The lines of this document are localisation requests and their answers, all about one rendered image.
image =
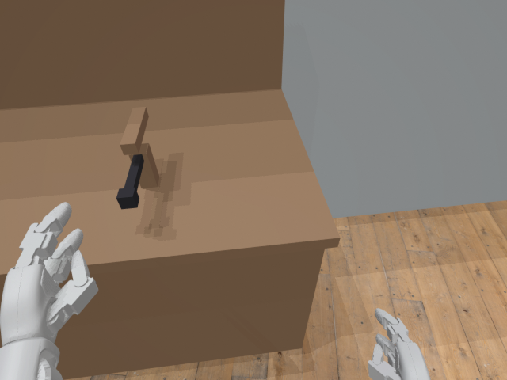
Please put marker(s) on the tap lever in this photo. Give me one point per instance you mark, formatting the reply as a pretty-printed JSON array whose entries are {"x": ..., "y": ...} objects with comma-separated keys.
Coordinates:
[{"x": 128, "y": 197}]

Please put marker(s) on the counter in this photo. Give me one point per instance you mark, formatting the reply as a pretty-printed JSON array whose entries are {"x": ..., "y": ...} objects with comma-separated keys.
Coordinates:
[{"x": 222, "y": 255}]

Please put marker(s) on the robot left hand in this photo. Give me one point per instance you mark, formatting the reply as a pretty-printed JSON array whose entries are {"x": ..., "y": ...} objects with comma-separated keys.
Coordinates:
[{"x": 33, "y": 284}]

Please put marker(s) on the robot right hand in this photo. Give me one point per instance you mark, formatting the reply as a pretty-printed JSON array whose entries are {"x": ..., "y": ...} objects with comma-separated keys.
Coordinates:
[{"x": 405, "y": 359}]

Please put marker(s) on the robot left forearm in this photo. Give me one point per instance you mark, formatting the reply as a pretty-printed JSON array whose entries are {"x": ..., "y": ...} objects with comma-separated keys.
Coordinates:
[{"x": 34, "y": 358}]

